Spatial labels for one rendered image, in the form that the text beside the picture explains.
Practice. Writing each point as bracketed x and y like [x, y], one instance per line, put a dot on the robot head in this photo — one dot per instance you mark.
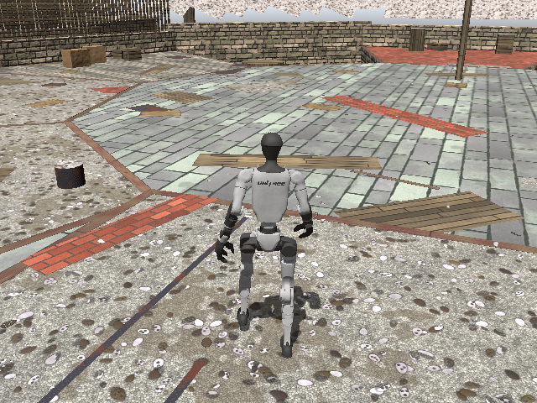
[271, 145]

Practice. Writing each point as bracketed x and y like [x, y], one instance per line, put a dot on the left robot hand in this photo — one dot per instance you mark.
[220, 251]

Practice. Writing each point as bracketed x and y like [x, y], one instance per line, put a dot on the robot left forearm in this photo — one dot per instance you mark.
[228, 226]

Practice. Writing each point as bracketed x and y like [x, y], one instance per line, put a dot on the robot right upper arm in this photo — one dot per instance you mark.
[300, 191]

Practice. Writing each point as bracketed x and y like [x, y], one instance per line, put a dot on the right robot shin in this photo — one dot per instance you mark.
[287, 310]

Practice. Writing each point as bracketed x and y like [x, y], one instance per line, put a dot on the robot left upper arm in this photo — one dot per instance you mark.
[243, 177]

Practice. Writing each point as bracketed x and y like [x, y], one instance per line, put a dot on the robot right forearm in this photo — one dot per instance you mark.
[307, 218]

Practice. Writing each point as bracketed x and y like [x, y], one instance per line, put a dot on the right robot hand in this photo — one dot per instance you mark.
[308, 232]

